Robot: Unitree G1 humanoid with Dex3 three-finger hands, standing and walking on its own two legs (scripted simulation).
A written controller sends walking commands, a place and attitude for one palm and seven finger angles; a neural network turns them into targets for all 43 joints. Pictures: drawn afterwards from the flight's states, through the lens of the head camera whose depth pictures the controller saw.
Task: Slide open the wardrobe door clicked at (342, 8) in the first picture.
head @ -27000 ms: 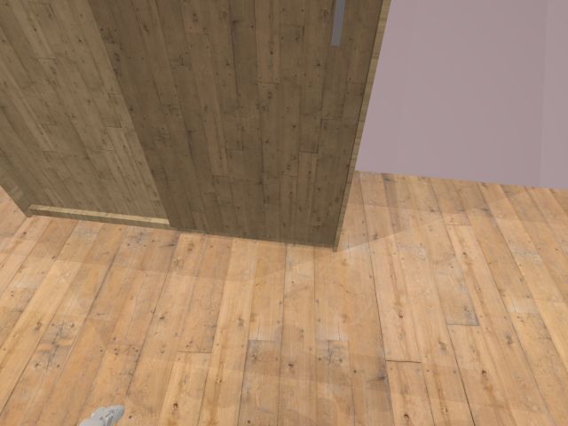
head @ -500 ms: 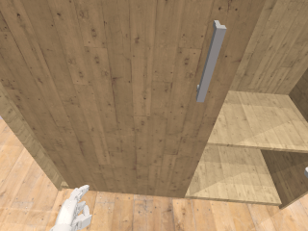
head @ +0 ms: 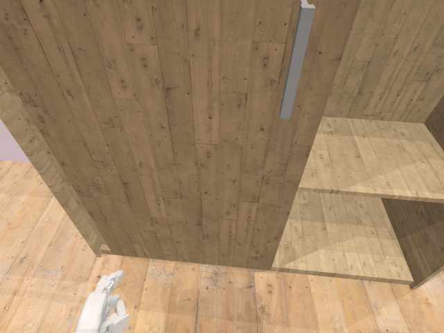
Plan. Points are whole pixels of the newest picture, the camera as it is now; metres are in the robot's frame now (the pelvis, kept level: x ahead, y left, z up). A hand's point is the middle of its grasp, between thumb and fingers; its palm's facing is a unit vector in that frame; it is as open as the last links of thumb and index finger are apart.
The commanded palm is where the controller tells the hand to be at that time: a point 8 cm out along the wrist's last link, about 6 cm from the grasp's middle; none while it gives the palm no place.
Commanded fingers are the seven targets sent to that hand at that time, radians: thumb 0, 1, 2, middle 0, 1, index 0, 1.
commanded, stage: step back with the hand held close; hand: right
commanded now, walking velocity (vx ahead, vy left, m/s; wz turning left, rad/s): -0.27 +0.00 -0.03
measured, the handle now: (293, 64) +0.52 -0.11 +0.26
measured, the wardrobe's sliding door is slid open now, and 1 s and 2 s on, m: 0.63 0.63 0.63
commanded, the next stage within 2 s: stop stepping back and stand still in 0.48 s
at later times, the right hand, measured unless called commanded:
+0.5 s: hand out of the picture +0.14 -0.23 +0.17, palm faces +0.33 +0.82 -0.46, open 7.4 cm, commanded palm +0.06 -0.28 +0.20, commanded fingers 0.00 -0.90 -0.90 0.20 0.30 0.20 0.30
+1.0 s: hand out of the picture +0.06 -0.25 +0.18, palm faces +0.32 +0.89 -0.33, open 7.4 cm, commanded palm -0.01 -0.31 +0.20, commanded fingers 0.00 -0.90 -0.90 0.20 0.30 0.20 0.30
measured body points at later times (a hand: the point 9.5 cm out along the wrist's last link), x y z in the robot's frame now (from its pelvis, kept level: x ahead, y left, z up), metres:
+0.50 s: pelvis -0.09 +0.01 +0.01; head -0.03 -0.02 +0.45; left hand +0.11 +0.23 -0.06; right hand +0.12 -0.28 +0.20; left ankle -0.21 +0.14 -0.72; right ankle +0.05 -0.07 -0.72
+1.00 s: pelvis -0.16 -0.02 +0.03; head -0.16 -0.07 +0.47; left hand -0.01 +0.21 -0.02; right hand +0.04 -0.30 +0.20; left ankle -0.20 +0.10 -0.69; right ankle -0.06 -0.06 -0.72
